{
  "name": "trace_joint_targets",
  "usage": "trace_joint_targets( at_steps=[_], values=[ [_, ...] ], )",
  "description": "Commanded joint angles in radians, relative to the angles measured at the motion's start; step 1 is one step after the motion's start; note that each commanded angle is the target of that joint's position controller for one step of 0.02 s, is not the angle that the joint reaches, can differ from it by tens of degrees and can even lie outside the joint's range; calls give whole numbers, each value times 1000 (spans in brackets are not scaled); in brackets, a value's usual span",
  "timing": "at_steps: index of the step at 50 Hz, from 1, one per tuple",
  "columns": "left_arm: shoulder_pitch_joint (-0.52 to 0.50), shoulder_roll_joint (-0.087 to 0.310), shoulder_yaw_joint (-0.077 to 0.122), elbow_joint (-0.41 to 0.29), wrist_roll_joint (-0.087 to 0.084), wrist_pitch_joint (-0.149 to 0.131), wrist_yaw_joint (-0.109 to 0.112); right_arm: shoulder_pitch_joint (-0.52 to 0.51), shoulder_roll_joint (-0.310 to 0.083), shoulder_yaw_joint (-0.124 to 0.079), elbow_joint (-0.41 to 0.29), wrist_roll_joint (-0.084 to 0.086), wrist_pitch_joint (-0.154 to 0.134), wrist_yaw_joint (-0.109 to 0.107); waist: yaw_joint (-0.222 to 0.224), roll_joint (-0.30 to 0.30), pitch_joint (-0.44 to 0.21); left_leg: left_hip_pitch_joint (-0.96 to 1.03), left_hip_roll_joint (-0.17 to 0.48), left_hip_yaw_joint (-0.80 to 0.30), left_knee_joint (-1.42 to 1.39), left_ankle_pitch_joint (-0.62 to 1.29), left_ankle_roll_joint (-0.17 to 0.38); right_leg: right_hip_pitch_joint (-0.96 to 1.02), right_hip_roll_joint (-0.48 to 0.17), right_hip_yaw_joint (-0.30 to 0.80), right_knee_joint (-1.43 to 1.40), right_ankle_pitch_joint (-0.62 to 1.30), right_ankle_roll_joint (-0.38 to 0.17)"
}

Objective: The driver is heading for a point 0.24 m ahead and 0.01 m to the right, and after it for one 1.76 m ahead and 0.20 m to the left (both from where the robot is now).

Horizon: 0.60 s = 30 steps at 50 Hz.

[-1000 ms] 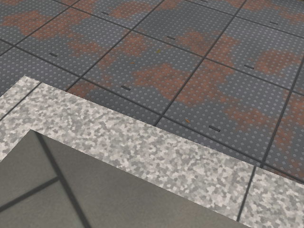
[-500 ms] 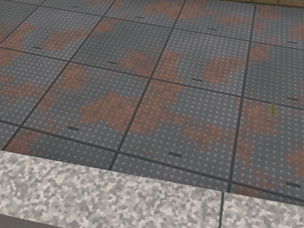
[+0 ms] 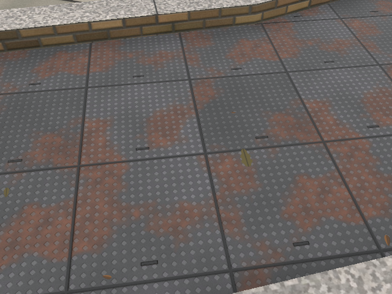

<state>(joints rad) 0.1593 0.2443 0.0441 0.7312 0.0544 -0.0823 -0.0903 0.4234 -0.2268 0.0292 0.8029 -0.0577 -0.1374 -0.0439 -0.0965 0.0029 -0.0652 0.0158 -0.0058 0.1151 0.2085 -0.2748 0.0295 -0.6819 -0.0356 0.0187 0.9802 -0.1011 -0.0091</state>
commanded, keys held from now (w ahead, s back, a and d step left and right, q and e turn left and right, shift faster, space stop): w+e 0.16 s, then w+q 0.84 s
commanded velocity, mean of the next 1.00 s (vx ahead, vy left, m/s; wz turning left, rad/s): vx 0.49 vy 0.00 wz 0.13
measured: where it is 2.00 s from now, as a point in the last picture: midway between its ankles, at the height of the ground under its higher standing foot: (161, 218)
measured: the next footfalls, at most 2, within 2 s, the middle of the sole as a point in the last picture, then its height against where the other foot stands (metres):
right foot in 0.22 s outside the picture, level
left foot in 0.86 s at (141, 272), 0.16 m lower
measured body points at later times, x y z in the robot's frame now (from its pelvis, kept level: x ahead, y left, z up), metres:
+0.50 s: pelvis +0.29 -0.04 +0.00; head +0.31 -0.04 +0.45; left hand +0.28 +0.20 -0.15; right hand +0.40 -0.29 -0.12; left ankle +0.43 +0.10 -0.68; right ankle +0.26 -0.13 -0.75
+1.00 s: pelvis +0.65 +0.07 -0.18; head +0.70 +0.09 +0.27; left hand +0.60 +0.33 -0.32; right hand +0.79 -0.16 -0.32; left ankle +0.68 +0.17 -0.91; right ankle +0.54 -0.12 -0.65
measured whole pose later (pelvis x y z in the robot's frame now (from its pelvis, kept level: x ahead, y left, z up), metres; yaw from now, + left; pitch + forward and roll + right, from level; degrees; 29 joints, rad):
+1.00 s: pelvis +0.65 +0.07 -0.18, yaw +13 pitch +4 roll +0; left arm 0.36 0.23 0.01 0.90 -0.05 -0.11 0.04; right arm 0.20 -0.25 -0.05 0.92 0.02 -0.03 0.02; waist 0.03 -0.01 0.05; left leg -0.44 -0.06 0.02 0.59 -0.21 0.08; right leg -0.57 -0.09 0.08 1.86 -0.64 0.08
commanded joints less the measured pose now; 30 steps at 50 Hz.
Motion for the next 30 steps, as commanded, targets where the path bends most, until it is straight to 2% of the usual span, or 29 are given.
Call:
trace_joint_targets(
  at_steps=[1,4,6,8,9,10,11,12,13,14,15,16,17,18,19,20,21,22,23,24,25,26,27,28,29,30],
  values=[
    [-162,2,-12,-88,-14,-14,-31,98,-148,-36,11,-9,-3,15,-25,69,114,76,228,-35,-53,611,165,-165,-25,-70,-124,109,19],
    [-201,7,-17,-103,-11,-6,-37,141,-158,-37,65,-21,8,46,-7,88,146,57,251,14,-42,730,156,-98,-10,-81,-236,141,-30],
    [-206,33,-10,-107,-9,-1,-31,127,-167,-41,83,-26,11,54,24,94,159,62,267,45,-30,794,129,-46,10,-82,-279,130,-68],
    [-193,74,4,-110,-14,5,-21,116,-197,-50,98,-29,10,56,68,112,143,53,265,89,25,1005,95,84,62,-112,-301,69,-97],
    [-174,92,13,-107,-17,5,-10,126,-213,-53,115,-34,11,62,94,128,133,24,273,89,71,1134,80,183,91,-119,-290,33,-107],
    [-110,116,25,-89,-24,2,6,105,-243,-61,121,-32,12,70,143,133,126,-15,277,94,144,1225,61,299,117,-125,-307,33,-119],
    [4,155,44,-56,-34,-4,24,70,-275,-71,118,-29,12,81,207,114,92,-110,257,104,283,1272,36,499,146,-131,-356,88,-151],
    [226,187,64,12,-27,-4,49,59,-253,-63,111,-48,4,98,278,75,-56,-351,223,79,556,1123,-5,898,99,-35,-258,184,-222],
    [498,198,64,110,-17,8,62,266,-67,3,118,-92,3,134,268,-175,-391,-677,82,17,1010,83,-96,1442,-243,419,-293,380,-513],
    [686,146,47,157,17,5,67,44,-96,-15,84,-8,8,164,393,-51,-353,-814,-31,-138,1221,-283,-43,1358,-326,666,-550,185,-479],
    [544,189,65,165,22,-23,78,-135,-104,-28,28,18,1,156,338,-51,-5,-929,46,-222,1229,-210,15,1029,-279,533,-644,-74,-341],
    [344,136,52,140,-5,-30,78,-168,-146,-44,28,-5,-3,125,252,-48,103,-845,102,-206,1148,-141,35,728,-250,428,-710,-168,-304],
    [244,38,16,123,-25,-28,79,-96,-133,-42,42,-40,7,104,165,-67,57,-710,141,-210,1069,-119,58,571,-228,331,-753,-142,-293],
    [150,-26,-12,106,-27,-30,77,-60,-64,-25,53,-46,23,96,89,-49,100,-596,170,-208,1012,-118,56,376,-231,265,-800,-100,-273],
    [112,-37,-18,96,-25,-30,79,-30,-17,-15,58,-40,42,95,52,-45,102,-521,168,-197,988,-128,42,270,-219,221,-841,-88,-264],
    [113,-17,-12,95,-19,-41,84,-14,-10,-16,59,-28,51,95,41,-36,89,-520,154,-177,959,-96,32,254,-200,173,-864,-85,-257],
    [97,14,-5,88,-4,-55,88,-22,-7,-15,56,-16,49,97,38,-33,82,-513,153,-164,903,-6,27,237,-175,101,-872,-28,-243],
    [107,35,-1,89,12,-61,86,-61,-25,-21,43,-19,46,105,47,-7,83,-502,150,-150,796,88,23,217,-151,32,-871,25,-232],
    [114,66,7,90,22,-64,84,-120,-24,-21,22,-17,44,114,66,-11,75,-463,133,-117,686,165,22,209,-114,-42,-859,88,-217],
    [148,76,9,110,36,-59,78,-159,-15,-18,9,-19,45,125,82,-41,71,-438,122,-102,664,226,20,205,-112,-71,-844,133,-213],
    [182,80,9,123,66,-51,75,-68,11,-11,31,-37,40,144,60,-54,60,-388,119,-134,818,369,21,196,-130,-78,-782,172,-214],
    [189,58,1,129,67,-45,75,-66,-9,-17,28,-34,34,154,55,-33,75,-475,128,-163,813,389,27,264,-159,-73,-750,167,-218],
    [188,54,-5,125,59,-44,74,-117,-42,-28,2,-31,27,153,68,-31,91,-549,139,-174,795,373,29,349,-185,-57,-722,162,-218],
    [295,23,-17,178,33,-53,101,-254,-63,-32,-39,-25,21,136,142,-31,132,-909,206,-289,629,482,24,702,-228,9,-665,59,-196],
    [430,4,-27,228,22,-52,118,-322,-44,-28,-51,-29,22,122,206,-39,139,-1091,219,-296,517,523,16,915,-273,61,-624,38,-203],
    [529,-12,-34,264,25,-46,128,-377,-15,-23,-59,-29,23,115,247,-34,165,-1191,222,-281,452,541,8,1019,-295,82,-599,28,-206]
  ],
)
